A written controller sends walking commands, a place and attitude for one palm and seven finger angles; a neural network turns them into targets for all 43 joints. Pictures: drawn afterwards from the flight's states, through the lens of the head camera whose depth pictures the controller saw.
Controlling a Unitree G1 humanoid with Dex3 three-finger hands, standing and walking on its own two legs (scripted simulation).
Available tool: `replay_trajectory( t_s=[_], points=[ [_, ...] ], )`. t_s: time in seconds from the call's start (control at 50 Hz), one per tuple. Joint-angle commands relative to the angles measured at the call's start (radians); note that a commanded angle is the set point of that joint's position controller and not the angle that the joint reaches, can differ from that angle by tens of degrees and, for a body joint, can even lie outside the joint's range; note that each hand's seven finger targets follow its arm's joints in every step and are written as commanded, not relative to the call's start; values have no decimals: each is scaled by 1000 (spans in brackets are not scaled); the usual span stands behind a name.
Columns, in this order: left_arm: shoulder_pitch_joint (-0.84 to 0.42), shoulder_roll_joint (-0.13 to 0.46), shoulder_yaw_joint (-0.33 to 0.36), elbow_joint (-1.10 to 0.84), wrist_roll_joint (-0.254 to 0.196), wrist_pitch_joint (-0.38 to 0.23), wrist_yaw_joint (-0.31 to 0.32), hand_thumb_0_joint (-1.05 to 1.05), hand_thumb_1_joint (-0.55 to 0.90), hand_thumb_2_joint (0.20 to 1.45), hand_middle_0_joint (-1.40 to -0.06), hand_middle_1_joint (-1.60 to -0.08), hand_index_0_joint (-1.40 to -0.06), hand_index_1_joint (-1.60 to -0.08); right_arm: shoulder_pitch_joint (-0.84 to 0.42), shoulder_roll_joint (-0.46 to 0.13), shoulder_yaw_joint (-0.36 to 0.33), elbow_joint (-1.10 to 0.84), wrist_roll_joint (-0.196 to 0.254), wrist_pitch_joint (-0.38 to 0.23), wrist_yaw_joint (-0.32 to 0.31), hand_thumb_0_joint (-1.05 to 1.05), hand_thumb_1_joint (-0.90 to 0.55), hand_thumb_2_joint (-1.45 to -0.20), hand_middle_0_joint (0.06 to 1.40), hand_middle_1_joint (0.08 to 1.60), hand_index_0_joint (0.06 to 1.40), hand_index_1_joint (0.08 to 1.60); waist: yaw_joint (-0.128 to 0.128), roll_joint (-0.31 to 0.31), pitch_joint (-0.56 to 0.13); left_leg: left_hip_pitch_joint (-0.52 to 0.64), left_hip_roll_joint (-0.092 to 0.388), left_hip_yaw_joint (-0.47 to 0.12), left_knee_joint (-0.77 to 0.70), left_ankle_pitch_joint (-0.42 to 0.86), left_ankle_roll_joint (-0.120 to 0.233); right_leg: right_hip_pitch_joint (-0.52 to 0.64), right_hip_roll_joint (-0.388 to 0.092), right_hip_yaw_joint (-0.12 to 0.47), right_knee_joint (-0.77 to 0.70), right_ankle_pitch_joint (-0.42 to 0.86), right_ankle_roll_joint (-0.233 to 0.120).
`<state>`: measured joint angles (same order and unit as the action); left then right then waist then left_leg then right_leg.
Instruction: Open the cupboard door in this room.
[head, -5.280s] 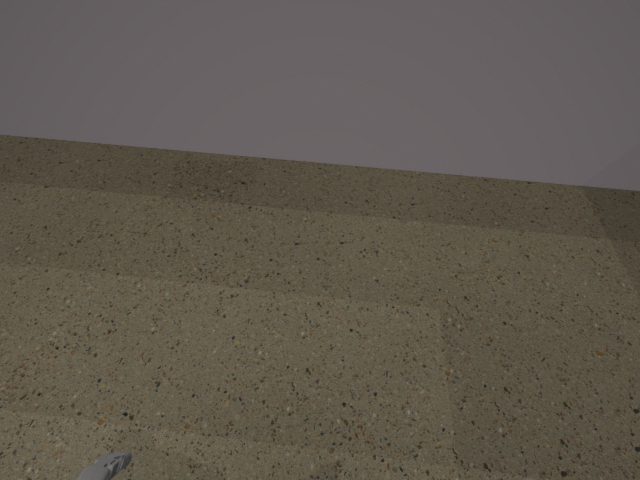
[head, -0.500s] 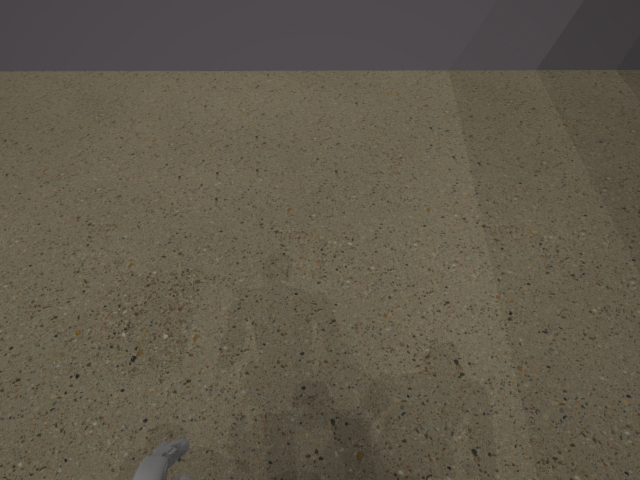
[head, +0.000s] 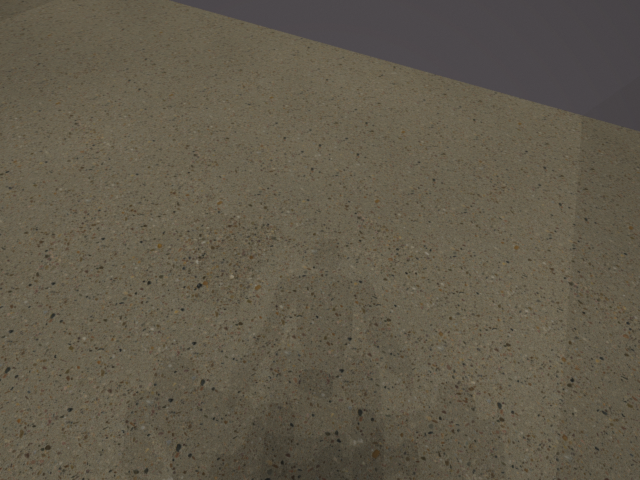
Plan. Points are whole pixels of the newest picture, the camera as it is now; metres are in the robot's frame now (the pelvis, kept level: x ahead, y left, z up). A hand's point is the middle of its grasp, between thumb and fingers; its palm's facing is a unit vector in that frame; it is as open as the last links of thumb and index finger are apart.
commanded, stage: turn or walk to find it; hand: left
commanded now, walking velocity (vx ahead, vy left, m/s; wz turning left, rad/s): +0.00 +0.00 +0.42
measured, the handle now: out of the picture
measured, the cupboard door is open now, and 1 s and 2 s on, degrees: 0 0 0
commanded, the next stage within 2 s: none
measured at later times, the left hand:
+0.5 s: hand out of the picture +0.05 +0.21 -0.14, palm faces +0.18 -0.95 -0.25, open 7.4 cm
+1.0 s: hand out of the picture -0.14 +0.18 -0.16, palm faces +0.46 -0.86 -0.24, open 7.4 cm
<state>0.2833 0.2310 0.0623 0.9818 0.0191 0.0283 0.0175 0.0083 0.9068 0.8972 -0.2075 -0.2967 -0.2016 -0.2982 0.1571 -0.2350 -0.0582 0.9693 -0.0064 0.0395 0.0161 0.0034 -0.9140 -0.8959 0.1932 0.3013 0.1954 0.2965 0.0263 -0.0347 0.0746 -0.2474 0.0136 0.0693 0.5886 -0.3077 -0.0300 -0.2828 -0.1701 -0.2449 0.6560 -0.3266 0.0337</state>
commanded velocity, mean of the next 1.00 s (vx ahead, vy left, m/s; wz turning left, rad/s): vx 0.00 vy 0.00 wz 0.42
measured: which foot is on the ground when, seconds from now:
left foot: down 0.00-0.56, up 0.58-1.00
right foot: up 0.00-0.54, down 0.56-1.00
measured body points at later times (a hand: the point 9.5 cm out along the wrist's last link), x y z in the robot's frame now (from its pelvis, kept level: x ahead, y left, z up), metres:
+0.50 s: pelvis -0.04 +0.00 +0.01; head -0.02 +0.00 +0.46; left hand +0.04 +0.26 -0.12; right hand +0.02 -0.24 -0.14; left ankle -0.01 +0.10 -0.72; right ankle -0.02 -0.14 -0.70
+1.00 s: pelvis -0.09 -0.02 +0.01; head -0.06 -0.01 +0.46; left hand -0.16 +0.22 -0.14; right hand +0.07 -0.24 -0.14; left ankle -0.17 +0.09 -0.71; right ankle -0.03 -0.13 -0.72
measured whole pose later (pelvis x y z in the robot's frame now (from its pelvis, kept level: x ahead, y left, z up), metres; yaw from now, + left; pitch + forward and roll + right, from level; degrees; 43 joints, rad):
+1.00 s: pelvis -0.09 -0.02 +0.01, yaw +26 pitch +0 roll +1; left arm 0.25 0.19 0.05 0.96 0.03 0.01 0.02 0.01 0.91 0.90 -0.21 -0.30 -0.20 -0.30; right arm 0.21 -0.25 -0.07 0.99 -0.01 0.06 0.01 0.00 -0.91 -0.90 0.19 0.30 0.20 0.30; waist 0.01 -0.01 0.08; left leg -0.29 0.03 0.04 0.71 -0.42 -0.07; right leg -0.26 -0.16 -0.22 0.57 -0.28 0.02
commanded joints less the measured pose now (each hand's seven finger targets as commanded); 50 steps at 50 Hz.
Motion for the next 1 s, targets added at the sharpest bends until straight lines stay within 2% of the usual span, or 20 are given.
replay_trajectory(
  t_s=[0.0, 0.02, 0.08, 0.14, 0.24, 0.38, 0.46, 0.5, 0.52, 0.54, 0.56, 0.58, 0.6, 0.62, 0.64, 0.68, 0.8, 0.9, 0.94, 0.98],
  points=[
    [-79, 93, 10, -124, 0, 10, 10, 0, 900, 900, -200, -300, -200, -300, 156, -246, -50, -32, -13, -17, -21, 0, -900, -900, 200, 300, 200, 300, -83, 223, -119, 151, 397, -346, -258, 570, 209, -224, 34, 179, 394, -282, 25],
    [-92, 81, 14, -105, 5, 17, 12, 0, 900, 900, -200, -300, -200, -300, 118, -201, -39, -32, -15, -25, -33, 0, -900, -900, 200, 300, 200, 300, -75, 288, -90, 111, 321, -337, -283, 529, 178, -248, 37, 215, 418, -230, 30],
    [-68, 99, 22, -71, 0, 13, -2, 0, 900, 900, -200, -300, -200, -300, 29, -160, -19, -63, -12, -31, -42, 0, -900, -900, 200, 300, 200, 300, -33, 203, -39, 110, 232, -272, -278, 523, 158, -271, 52, 228, 486, -78, 41],
    [-50, 99, 20, -57, 0, 9, -3, 0, 900, 900, -200, -300, -200, -300, 57, -160, -24, -62, -6, -40, -42, 0, -900, -900, 200, 300, 200, 300, -34, 130, -93, 182, 212, -258, -268, 583, 161, -268, 61, 229, 479, -34, 59],
    [-92, 94, 20, -82, -2, 12, 3, 0, 900, 900, -200, -300, -200, -300, 88, -151, -31, -59, -9, -36, -39, 0, -900, -900, 200, 300, 200, 300, -47, 151, -79, 164, 210, -318, -288, 477, 182, -253, 67, 240, 413, -37, 71],
    [-161, 64, 13, -126, -8, 8, 7, 0, 900, 900, -200, -300, -200, -300, 115, -161, -42, -59, -20, -24, -36, 0, -900, -900, 200, 300, 200, 300, -68, 167, -89, 110, 213, -448, -281, 351, 217, -167, 108, 244, 212, -118, 49],
    [-111, 57, 12, -123, -15, 1, 11, 0, 900, 900, -200, -300, -200, -300, 100, -159, -47, -64, -22, -17, -31, 0, -900, -900, 200, 300, 200, 300, -44, 178, -115, 18, 177, -484, -259, 335, 198, -7, 149, 234, 15, -73, 25],
    [-49, 70, 15, -111, -15, -9, 14, 0, 900, 900, -200, -300, -200, -300, 78, -149, -50, -69, -15, -15, -27, 0, -900, -900, 200, 300, 200, 300, -9, 151, -132, -61, 128, -454, -207, 276, 153, 139, 148, 222, -193, 65, 18],
    [-17, 99, 23, -104, -12, -17, 18, 0, 900, 900, -200, -300, -200, -300, 86, -118, -47, -74, -9, -14, -22, 0, -900, -900, 200, 300, 200, 300, 2, 83, -153, -158, 78, -413, -151, 171, 104, 271, 91, 266, -314, 106, 1],
    [-2, 180, 39, -108, 3, -24, 26, 0, 900, 900, -200, -300, -200, -300, 99, -60, -39, -87, -1, -14, -17, 0, -900, -900, 200, 300, 200, 300, 11, -143, -145, -356, -34, -266, 36, -61, 36, 380, -130, 490, -403, -11, -73],
    [-29, 222, 42, -130, 5, -18, 26, 0, 900, 900, -200, -300, -200, -300, 82, -67, -45, -104, -10, -9, -22, 0, -900, -900, 200, 300, 200, 300, 19, -252, -96, -388, -105, -150, 283, -238, 0, 229, -309, 635, -454, -12, -170],
    [-93, 195, 35, -154, -3, -14, 28, 0, 900, 900, -200, -300, -200, -300, 94, -110, -59, -88, -21, 7, -16, 0, -900, -900, 200, 300, 200, 300, -9, -150, -64, -323, -54, -186, 454, -201, 7, 50, -294, 563, -482, -132, -188],
    [-163, 161, 37, -166, -5, -15, 32, 0, 900, 900, -200, -300, -200, -300, 109, -106, -62, -72, -23, 26, -10, 0, -900, -900, 200, 300, 200, 300, -42, -198, -19, -306, -37, -188, 526, -164, 7, -41, -237, 522, -508, -198, -160],
    [-200, 141, 26, -172, -5, -17, 26, 0, 900, 900, -200, -300, -200, -300, 129, -97, -61, -47, -26, 31, -5, 0, -900, -900, 200, 300, 200, 300, -63, -142, 26, -293, -31, -162, 598, -108, -1, -76, -180, 453, -492, -148, -136],
    [-209, 112, 16, -171, -5, -25, 23, 0, 900, 900, -200, -300, -200, -300, 157, -83, -57, -30, -26, 29, -2, 0, -900, -900, 200, 300, 200, 300, -78, -111, 35, -295, -20, -144, 630, -55, -11, -61, -135, 369, -455, -36, -122],
    [-167, 100, 10, -155, -5, -37, 20, 0, 900, 900, -200, -300, -200, -300, 182, -64, -49, -18, -22, 26, 0, 0, -900, -900, 200, 300, 200, 300, -73, -103, 5, -318, -14, -124, 640, -11, -30, 32, -106, 282, -410, 95, -117],
    [-39, 126, 21, -104, 6, -37, 22, 0, 900, 900, -200, -300, -200, -300, 71, -67, -40, -44, -16, 21, -1, 0, -900, -900, 200, 300, 200, 300, -3, -137, -29, -296, 24, -86, 456, -95, -52, 156, -160, 282, -371, 193, -157],
    [6, 175, 38, -77, 16, -31, 17, 0, 900, 900, -200, -300, -200, -300, 13, -45, -21, -62, -2, 2, -5, 0, -900, -900, 200, 300, 200, 300, 27, -193, -87, -179, 16, -18, 174, -187, -38, 219, -191, 246, -267, 453, -182],
    [-2, 187, 40, -70, 14, -26, 15, 0, 900, 900, -200, -300, -200, -300, 51, -47, -18, -51, 1, -5, -9, 0, -900, -900, 200, 300, 200, 300, 5, -192, -119, -91, -2, 13, 51, -123, -29, 202, -185, 213, -209, 510, -157],
    [-30, 173, 39, -70, -1, -18, 12, 0, 900, 900, -200, -300, -200, -300, 124, -78, -22, -31, -1, -19, -9, 0, -900, -900, 200, 300, 200, 300, -47, -108, -150, 103, 10, 2, -188, 120, -12, 98, -143, 132, -82, 415, -75]
  ],
)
